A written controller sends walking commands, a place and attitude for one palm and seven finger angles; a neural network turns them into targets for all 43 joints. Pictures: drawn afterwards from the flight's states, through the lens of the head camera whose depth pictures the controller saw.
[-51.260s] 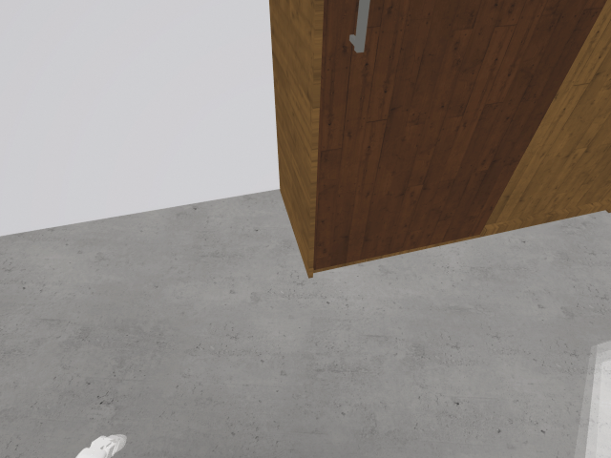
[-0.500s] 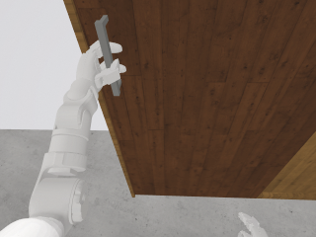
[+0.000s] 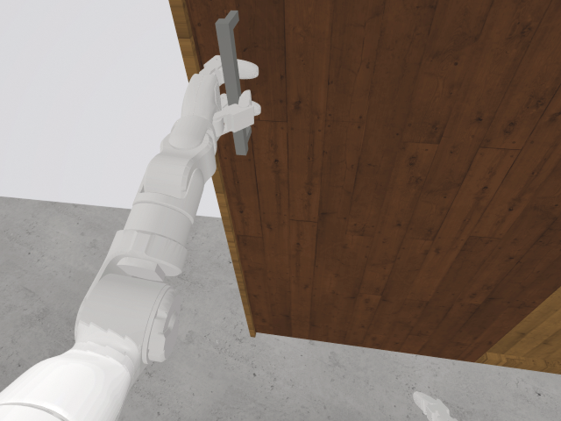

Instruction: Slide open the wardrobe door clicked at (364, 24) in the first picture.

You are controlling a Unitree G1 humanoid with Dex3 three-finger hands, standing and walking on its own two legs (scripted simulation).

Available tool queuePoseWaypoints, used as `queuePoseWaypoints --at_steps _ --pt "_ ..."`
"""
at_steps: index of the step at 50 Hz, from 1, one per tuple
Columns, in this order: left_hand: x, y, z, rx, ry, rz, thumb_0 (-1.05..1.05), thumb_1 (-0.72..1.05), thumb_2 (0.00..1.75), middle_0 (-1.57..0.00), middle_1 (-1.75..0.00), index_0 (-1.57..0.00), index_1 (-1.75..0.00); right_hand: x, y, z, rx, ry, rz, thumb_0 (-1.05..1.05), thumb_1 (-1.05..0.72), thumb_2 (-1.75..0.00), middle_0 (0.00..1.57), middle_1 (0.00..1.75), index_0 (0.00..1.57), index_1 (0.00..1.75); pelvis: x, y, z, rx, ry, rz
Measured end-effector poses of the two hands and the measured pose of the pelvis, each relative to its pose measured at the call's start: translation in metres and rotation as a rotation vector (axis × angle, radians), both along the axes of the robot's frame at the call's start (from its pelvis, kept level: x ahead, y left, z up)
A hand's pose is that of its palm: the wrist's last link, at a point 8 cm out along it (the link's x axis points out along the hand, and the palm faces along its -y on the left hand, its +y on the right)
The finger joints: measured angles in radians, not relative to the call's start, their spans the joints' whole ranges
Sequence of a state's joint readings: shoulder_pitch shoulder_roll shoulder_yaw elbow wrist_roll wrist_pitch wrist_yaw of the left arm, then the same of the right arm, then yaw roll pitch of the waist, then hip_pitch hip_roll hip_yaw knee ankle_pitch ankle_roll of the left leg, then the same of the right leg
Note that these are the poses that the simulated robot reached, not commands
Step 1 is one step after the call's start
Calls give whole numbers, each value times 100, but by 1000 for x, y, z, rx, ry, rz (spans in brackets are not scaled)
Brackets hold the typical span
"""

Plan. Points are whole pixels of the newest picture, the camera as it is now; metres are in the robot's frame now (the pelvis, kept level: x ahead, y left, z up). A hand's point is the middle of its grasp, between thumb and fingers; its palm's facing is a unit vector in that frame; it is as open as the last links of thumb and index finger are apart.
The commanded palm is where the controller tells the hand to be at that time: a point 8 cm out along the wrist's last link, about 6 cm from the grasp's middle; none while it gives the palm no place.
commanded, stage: tug the door sideways, standing still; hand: left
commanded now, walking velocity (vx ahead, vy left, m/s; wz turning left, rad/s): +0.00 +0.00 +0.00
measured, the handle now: (237, 89) +0.51 +0.10 +0.23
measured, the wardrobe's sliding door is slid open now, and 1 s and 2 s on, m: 0.00 0.05 0.27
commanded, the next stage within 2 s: step sideways, sliding the door along in 0.34 s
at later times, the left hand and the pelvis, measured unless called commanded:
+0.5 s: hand (266, 115) +0.45 +0.05 +0.23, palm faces -0.04 -0.99 -0.10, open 5.8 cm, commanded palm +0.43 +0.09 +0.24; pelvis -0.01 -0.01 +0.00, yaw +0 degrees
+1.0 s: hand (291, 116) +0.46 +0.02 +0.22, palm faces +0.13 -0.99 -0.05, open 5.9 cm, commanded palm +0.43 +0.00 +0.22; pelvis +0.01 -0.10 -0.02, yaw +2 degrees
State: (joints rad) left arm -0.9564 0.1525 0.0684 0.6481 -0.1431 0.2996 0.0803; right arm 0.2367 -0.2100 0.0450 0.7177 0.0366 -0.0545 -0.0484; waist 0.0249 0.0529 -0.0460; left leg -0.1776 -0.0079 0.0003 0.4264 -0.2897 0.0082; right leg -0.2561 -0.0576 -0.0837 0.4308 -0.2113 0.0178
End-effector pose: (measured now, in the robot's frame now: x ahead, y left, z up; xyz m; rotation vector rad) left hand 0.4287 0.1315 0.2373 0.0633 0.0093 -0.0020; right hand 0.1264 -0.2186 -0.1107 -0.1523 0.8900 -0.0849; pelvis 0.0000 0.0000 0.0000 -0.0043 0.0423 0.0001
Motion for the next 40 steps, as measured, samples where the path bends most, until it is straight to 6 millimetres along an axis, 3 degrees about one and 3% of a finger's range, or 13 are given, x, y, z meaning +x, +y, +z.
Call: queuePoseWaypoints --at_steps 11,23,29,34,40 --pt "-1 -8 0 12 -8 -5 1 82 83 -34 -139 -24 -140 -27 -7 -10 -10 48 9 1 -90 -90 20 30 20 30 -6 -2 -2 3 5 12" --pt "-2 -23 -1 6 -15 -26 1 82 83 -35 -139 -25 -140 -13 -13 -5 -14 -14 30 1 -91 -90 20 30 20 30 -8 -7 -3 5 10 16" --pt "4 -25 -7 78 -159 -51 -1 76 83 -39 -140 -28 -140 -8 -24 -5 -19 -65 -57 1 -90 -89 20 30 20 30 -13 -12 -8 9 2 -35" --pt "7 -31 -13 61 -244 -28 -1 75 84 -43 -140 -30 -140 -19 -42 -15 -11 -21 -104 1 -90 -89 20 30 20 30 -12 -33 -14 13 -22 -65" --pt "8 -41 -18 46 -321 59 -1 76 85 -44 -140 -31 -140 -27 -78 -39 0 100 -69 1 -90 -89 20 30 20 30 -3 -74 -27 -11 -46 -51"
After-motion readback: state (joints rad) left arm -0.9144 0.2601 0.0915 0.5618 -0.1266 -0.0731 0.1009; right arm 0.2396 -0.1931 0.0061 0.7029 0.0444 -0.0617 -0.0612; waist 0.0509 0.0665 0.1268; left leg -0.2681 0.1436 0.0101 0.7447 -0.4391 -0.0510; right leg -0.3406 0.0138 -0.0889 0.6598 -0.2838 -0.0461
